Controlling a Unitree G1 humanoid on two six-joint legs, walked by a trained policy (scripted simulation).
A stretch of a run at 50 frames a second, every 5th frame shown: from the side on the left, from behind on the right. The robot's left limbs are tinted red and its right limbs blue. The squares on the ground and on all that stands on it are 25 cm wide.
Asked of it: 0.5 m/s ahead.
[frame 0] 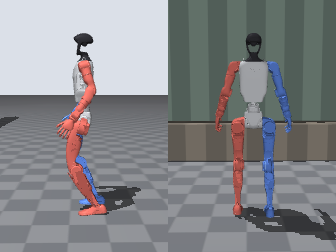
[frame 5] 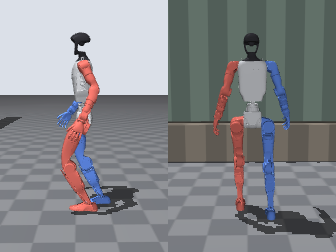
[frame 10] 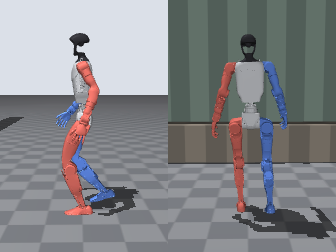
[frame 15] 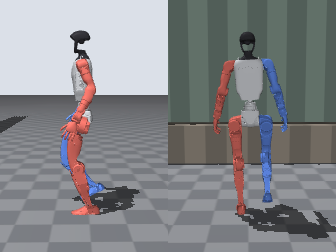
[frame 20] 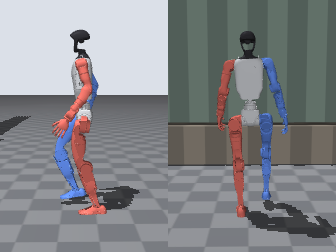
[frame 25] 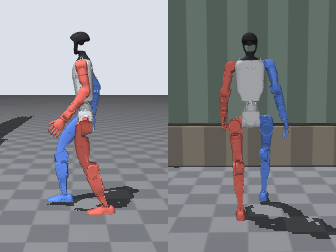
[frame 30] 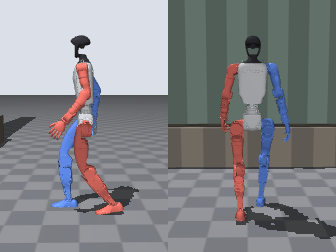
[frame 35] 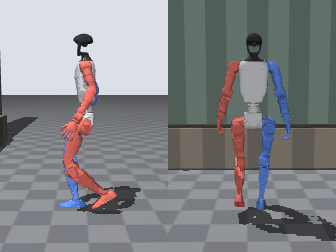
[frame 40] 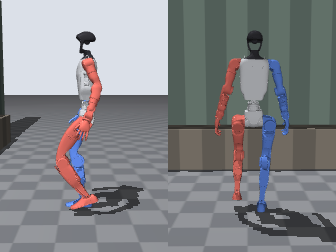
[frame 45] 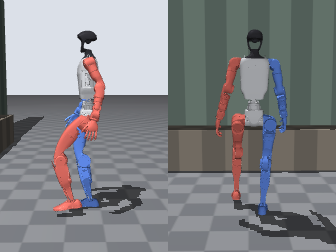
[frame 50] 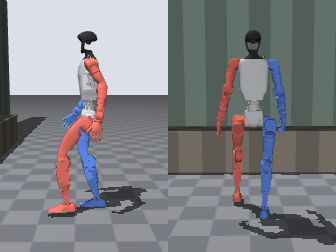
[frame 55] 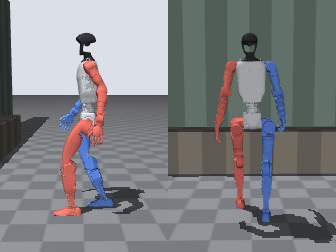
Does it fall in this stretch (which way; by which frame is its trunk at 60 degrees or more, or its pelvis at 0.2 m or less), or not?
no
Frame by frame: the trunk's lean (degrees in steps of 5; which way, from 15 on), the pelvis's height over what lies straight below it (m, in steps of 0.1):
0: 0, 0.8
5: 5, 0.8
10: 5, 0.8
15: 5, 0.8
20: 5, 0.8
25: 5, 0.8
30: 5, 0.7
35: 5, 0.8
40: 0, 0.8
45: 0, 0.8
50: 0, 0.8
55: 5, 0.8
